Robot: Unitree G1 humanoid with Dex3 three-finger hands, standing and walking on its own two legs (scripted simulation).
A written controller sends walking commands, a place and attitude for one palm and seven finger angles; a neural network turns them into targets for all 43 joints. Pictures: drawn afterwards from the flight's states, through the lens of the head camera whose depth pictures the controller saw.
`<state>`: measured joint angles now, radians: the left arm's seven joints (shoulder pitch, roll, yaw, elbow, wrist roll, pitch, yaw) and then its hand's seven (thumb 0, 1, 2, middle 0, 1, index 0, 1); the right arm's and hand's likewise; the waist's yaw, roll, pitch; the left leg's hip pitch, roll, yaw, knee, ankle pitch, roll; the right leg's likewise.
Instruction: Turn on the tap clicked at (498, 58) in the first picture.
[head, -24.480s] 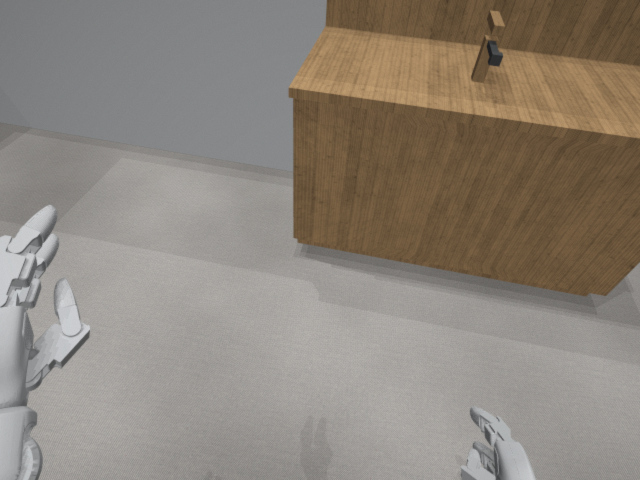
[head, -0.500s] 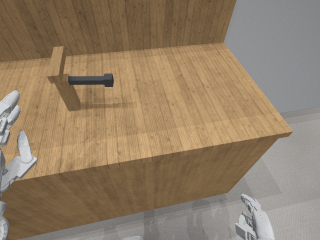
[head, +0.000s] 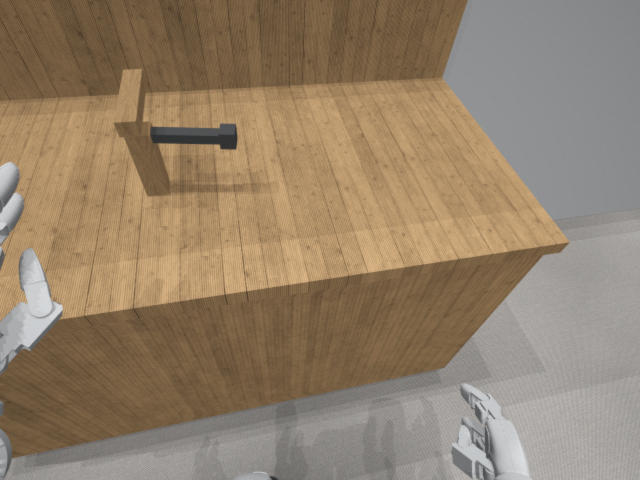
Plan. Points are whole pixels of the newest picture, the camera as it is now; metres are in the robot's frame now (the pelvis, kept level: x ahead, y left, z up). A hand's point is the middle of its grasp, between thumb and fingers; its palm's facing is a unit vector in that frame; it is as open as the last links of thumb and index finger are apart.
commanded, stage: step back with the hand held close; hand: left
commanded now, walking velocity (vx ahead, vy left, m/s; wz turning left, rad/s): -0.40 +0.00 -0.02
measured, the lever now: (228, 136) +0.57 +0.20 +0.09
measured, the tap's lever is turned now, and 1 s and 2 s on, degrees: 81 81 81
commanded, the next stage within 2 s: stop stepping back and stand still in 0.22 s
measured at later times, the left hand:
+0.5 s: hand out of the picture +0.06 +0.24 +0.17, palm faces +0.42 -0.83 -0.37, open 7.5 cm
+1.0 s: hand out of the picture -0.03 +0.24 +0.18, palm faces +0.44 -0.83 -0.33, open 7.5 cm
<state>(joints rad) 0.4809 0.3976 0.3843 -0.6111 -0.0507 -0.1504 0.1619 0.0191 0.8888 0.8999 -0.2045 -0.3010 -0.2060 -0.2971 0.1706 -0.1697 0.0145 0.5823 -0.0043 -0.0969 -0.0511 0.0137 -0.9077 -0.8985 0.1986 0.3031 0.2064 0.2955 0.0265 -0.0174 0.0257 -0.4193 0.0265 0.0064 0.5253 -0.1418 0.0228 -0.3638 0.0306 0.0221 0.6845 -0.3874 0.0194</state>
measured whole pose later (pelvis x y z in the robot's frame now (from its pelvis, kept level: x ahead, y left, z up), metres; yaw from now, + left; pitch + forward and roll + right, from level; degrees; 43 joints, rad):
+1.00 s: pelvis -0.24 -0.02 -0.01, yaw +1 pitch -1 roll +0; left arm 0.43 0.40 0.37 -0.48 -0.03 -0.14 0.16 0.02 0.89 0.90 -0.21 -0.30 -0.21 -0.30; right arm 0.28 -0.17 0.01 0.67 0.03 -0.14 -0.06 0.02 -0.91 -0.90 0.20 0.30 0.20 0.30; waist -0.05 -0.05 -0.07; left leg -0.24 0.01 0.04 0.61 -0.36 0.03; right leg -0.59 0.02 -0.02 1.18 -0.37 -0.01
